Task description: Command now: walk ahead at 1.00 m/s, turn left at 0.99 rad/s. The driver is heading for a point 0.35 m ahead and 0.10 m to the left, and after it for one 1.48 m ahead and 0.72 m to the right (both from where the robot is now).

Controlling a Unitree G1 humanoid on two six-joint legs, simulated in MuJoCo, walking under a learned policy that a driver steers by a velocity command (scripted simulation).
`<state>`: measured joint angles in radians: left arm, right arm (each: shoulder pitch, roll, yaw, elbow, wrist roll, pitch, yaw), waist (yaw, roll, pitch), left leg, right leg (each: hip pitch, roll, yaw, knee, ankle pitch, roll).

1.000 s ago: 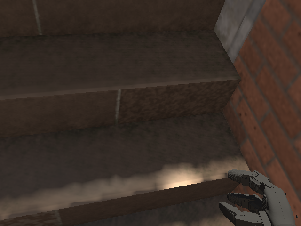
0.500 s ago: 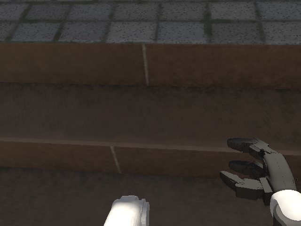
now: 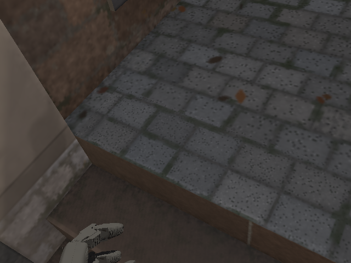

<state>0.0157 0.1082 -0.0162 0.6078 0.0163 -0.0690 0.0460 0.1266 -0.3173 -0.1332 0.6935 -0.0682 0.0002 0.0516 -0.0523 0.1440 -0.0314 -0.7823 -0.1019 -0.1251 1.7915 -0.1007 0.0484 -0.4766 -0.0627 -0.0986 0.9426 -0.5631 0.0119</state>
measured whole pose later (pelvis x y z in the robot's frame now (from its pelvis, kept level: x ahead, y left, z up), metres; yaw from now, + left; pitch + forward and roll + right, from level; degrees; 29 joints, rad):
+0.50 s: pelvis +0.30 -0.02 +0.14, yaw +11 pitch +1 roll +8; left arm 0.24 0.27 0.07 0.75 0.07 -0.04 -0.12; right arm 0.36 -0.26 -0.01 0.87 -0.03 0.02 0.12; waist -0.12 0.02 -0.05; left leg -0.57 -0.16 0.15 1.09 -0.55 0.12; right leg -0.75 0.12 0.22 2.31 -0.44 -0.04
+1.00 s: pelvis +0.49 -0.07 +0.34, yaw -7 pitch +6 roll +1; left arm 0.38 0.25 -0.02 0.68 0.01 -0.09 0.01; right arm -0.05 -0.32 0.01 0.57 -0.07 -0.07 0.02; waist 0.13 0.02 -0.13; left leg -0.78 -0.09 -0.19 1.44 -0.34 -0.05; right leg -0.69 0.23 0.32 1.06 -0.44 -0.01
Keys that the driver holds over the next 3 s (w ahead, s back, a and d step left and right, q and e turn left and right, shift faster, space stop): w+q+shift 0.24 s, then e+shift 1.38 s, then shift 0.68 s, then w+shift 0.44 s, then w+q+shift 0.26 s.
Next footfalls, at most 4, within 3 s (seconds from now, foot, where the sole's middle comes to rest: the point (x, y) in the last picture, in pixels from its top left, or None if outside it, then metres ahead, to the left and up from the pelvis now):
0.32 left None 0.33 0.08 -0.54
0.72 right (261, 167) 0.58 -0.19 -0.36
1.18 left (158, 170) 0.62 0.10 -0.36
1.60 right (249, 184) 0.53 -0.15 -0.36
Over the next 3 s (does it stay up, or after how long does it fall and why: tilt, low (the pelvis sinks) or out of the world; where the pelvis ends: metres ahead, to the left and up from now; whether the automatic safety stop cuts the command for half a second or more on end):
stays up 0.86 -0.31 0.38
